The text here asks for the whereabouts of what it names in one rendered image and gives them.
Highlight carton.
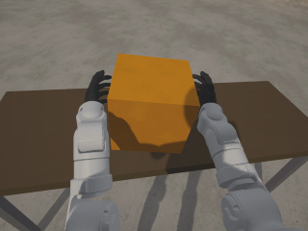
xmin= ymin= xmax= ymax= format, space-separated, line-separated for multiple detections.
xmin=107 ymin=53 xmax=200 ymax=154

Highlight robot right upper arm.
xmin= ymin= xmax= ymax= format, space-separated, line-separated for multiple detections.
xmin=220 ymin=188 xmax=306 ymax=231

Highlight table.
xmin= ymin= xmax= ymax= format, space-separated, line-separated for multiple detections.
xmin=0 ymin=81 xmax=308 ymax=231

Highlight left robot forearm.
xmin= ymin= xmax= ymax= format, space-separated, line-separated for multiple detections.
xmin=64 ymin=101 xmax=113 ymax=231

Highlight right robot forearm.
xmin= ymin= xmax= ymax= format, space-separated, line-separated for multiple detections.
xmin=197 ymin=102 xmax=283 ymax=223

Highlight robot left upper arm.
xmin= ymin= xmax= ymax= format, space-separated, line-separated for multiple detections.
xmin=65 ymin=199 xmax=120 ymax=231

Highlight left robot hand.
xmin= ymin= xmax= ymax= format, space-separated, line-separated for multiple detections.
xmin=84 ymin=70 xmax=112 ymax=104

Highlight right robot hand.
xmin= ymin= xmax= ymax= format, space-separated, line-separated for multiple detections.
xmin=192 ymin=71 xmax=217 ymax=109

